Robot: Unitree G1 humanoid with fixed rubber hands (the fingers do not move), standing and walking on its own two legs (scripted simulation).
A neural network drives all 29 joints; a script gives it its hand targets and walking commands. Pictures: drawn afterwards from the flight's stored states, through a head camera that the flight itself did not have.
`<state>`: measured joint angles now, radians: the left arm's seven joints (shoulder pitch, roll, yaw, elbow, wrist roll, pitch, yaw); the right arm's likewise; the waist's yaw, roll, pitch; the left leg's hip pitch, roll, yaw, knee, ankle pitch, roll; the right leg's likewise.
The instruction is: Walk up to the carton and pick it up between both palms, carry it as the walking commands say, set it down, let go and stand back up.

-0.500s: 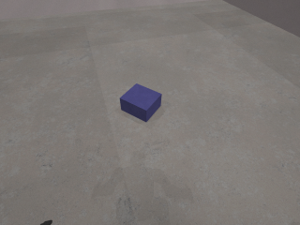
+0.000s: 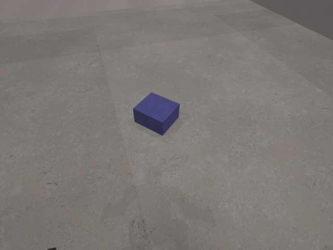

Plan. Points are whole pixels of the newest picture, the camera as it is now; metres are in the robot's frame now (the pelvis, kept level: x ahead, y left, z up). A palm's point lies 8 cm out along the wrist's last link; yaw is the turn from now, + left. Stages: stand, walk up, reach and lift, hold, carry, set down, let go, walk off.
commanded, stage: stand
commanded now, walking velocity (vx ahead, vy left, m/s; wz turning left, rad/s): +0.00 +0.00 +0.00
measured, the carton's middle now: (156, 113) +1.31 +0.11 -0.71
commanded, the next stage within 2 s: walk up in 0.32 s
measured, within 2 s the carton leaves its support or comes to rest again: neither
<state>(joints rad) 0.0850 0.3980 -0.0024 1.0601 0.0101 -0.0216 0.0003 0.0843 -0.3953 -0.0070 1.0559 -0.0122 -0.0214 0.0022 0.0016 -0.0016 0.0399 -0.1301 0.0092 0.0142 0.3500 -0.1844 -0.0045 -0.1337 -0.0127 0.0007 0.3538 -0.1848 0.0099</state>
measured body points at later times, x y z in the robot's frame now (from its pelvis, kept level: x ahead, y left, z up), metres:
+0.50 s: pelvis +0.01 +0.00 +0.00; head +0.01 +0.00 +0.45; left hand +0.11 +0.32 -0.11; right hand +0.12 -0.32 -0.11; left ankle +0.00 +0.12 -0.75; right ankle +0.01 -0.13 -0.75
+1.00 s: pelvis +0.13 +0.05 -0.01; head +0.13 +0.07 +0.44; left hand +0.21 +0.40 -0.11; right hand +0.24 -0.29 -0.08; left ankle +0.10 +0.16 -0.75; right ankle +0.19 -0.08 -0.71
